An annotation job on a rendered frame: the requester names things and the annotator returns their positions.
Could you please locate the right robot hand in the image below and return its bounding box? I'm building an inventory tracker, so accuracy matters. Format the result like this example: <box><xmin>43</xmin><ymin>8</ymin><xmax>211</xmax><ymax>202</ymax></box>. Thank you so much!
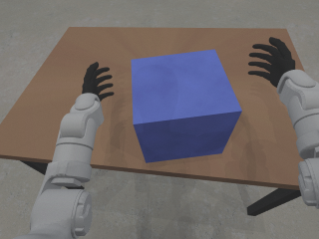
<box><xmin>248</xmin><ymin>37</ymin><xmax>295</xmax><ymax>88</ymax></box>

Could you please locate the right robot upper arm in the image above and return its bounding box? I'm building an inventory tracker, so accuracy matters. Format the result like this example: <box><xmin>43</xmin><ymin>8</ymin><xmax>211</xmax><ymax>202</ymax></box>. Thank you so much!
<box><xmin>298</xmin><ymin>157</ymin><xmax>319</xmax><ymax>209</ymax></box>

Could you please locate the left robot upper arm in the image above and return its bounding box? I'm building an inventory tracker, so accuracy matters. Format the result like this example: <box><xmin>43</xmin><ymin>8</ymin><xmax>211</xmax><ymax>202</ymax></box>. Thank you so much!
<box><xmin>12</xmin><ymin>188</ymin><xmax>93</xmax><ymax>239</ymax></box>

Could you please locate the table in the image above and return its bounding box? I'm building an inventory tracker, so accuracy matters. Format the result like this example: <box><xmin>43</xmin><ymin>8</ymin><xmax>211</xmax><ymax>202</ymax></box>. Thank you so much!
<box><xmin>0</xmin><ymin>27</ymin><xmax>305</xmax><ymax>216</ymax></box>

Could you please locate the carton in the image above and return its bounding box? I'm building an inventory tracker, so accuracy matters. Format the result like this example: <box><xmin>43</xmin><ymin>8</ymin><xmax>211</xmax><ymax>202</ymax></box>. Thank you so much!
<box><xmin>131</xmin><ymin>49</ymin><xmax>242</xmax><ymax>163</ymax></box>

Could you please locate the left robot hand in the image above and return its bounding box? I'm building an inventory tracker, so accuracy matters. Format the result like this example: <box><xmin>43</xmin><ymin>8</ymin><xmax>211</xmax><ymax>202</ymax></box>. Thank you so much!
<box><xmin>82</xmin><ymin>62</ymin><xmax>114</xmax><ymax>101</ymax></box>

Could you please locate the left robot forearm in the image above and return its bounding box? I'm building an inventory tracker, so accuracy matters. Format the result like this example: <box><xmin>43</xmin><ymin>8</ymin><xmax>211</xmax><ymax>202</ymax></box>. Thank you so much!
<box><xmin>29</xmin><ymin>93</ymin><xmax>105</xmax><ymax>231</ymax></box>

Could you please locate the right robot forearm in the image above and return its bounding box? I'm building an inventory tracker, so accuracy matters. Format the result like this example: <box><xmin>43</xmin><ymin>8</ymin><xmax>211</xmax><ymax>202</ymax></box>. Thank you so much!
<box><xmin>276</xmin><ymin>69</ymin><xmax>319</xmax><ymax>159</ymax></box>

